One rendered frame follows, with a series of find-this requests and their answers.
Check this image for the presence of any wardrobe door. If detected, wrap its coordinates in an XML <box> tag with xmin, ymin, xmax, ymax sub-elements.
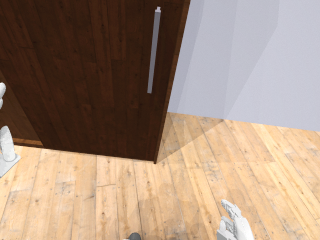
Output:
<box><xmin>0</xmin><ymin>0</ymin><xmax>184</xmax><ymax>161</ymax></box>
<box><xmin>0</xmin><ymin>70</ymin><xmax>40</xmax><ymax>141</ymax></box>

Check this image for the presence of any handle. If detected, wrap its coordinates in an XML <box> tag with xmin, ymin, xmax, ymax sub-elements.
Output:
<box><xmin>147</xmin><ymin>7</ymin><xmax>161</xmax><ymax>94</ymax></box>

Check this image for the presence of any robot right hand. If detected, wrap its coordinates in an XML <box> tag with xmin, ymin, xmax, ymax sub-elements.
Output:
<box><xmin>217</xmin><ymin>199</ymin><xmax>255</xmax><ymax>240</ymax></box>

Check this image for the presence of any robot left hand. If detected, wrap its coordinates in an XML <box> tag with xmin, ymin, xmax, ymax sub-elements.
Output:
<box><xmin>0</xmin><ymin>82</ymin><xmax>21</xmax><ymax>179</ymax></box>

